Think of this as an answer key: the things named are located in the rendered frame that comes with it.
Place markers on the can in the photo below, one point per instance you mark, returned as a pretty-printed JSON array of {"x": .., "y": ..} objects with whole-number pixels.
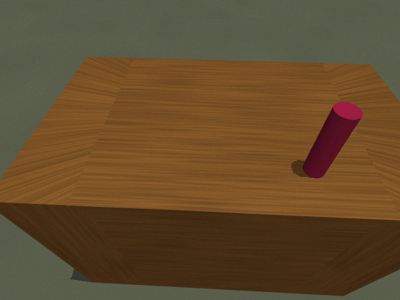
[{"x": 339, "y": 125}]

